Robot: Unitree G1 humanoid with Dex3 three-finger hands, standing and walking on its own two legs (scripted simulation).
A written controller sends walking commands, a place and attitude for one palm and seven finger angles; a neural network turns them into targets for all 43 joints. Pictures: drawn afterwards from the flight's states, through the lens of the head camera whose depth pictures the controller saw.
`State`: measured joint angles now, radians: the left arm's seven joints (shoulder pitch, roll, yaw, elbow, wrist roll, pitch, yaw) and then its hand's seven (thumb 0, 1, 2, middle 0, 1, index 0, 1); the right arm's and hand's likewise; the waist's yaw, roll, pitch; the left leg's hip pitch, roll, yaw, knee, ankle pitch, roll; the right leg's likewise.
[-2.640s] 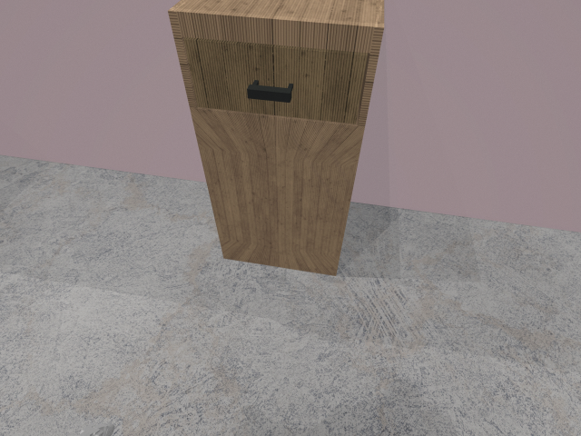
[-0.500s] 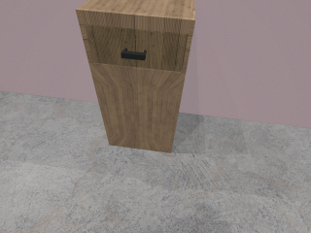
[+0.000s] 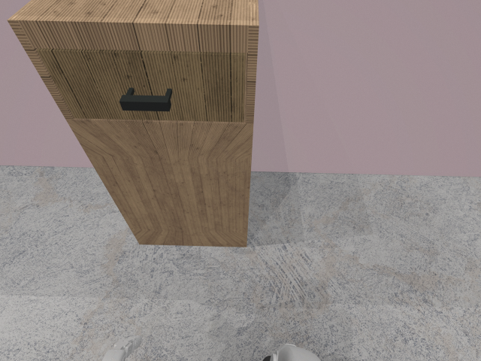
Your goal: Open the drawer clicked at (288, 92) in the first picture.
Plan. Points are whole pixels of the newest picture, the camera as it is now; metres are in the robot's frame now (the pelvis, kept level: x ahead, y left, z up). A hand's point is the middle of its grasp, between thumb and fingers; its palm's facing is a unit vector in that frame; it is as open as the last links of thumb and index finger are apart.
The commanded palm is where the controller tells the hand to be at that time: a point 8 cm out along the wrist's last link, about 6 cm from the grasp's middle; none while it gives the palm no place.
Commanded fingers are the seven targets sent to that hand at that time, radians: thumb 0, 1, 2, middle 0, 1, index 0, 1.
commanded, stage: take the last steps up to it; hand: left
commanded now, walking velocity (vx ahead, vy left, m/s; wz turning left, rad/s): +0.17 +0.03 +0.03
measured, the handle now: (148, 97) +0.63 +0.22 +0.07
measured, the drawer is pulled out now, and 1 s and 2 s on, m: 0.00 0.00 0.00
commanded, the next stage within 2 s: come to a stop and stand still in 0.08 s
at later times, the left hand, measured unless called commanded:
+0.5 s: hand out of the picture +0.08 +0.20 -0.16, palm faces +0.06 -0.98 -0.17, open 7.4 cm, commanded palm none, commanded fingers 0.00 0.90 0.90 -0.20 -0.30 -0.20 -0.30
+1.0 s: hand out of the picture +0.10 +0.16 -0.13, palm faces +0.07 -0.96 -0.25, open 7.3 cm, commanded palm none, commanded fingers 0.00 0.90 0.90 -0.20 -0.30 -0.20 -0.30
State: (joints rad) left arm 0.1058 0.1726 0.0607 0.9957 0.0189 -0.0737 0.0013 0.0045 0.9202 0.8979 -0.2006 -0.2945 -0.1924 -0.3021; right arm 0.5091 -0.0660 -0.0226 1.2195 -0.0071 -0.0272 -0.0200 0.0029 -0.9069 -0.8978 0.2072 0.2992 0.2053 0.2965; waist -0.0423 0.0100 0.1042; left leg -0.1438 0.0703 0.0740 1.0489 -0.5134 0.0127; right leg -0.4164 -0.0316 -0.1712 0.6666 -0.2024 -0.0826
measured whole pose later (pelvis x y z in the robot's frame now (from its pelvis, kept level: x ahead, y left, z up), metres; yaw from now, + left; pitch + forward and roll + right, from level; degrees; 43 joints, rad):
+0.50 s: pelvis +0.10 +0.03 +0.03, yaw -1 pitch -1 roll +0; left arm 0.30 0.17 0.04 1.07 0.02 0.04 0.03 0.00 0.91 0.90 -0.20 -0.29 -0.19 -0.30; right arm 0.12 -0.12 -0.02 1.01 -0.01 -0.01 -0.05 -0.01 -0.94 -0.90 0.20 0.30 0.20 0.30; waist 0.04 -0.04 0.08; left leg -0.27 0.05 0.14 0.47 -0.19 0.03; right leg -0.30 -0.04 -0.06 0.77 -0.46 0.02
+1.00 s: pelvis +0.07 -0.02 +0.03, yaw +0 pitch +0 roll +2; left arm 0.25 0.15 0.04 1.02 0.03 0.00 0.03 0.01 0.93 0.90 -0.21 -0.30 -0.20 -0.30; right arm 0.25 -0.21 -0.05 1.07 -0.02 0.06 -0.01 0.00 -0.91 -0.90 0.20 0.30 0.20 0.30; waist 0.02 0.01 0.04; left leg -0.30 0.02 0.05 0.74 -0.41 -0.04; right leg -0.22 -0.06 -0.07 0.47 -0.25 -0.02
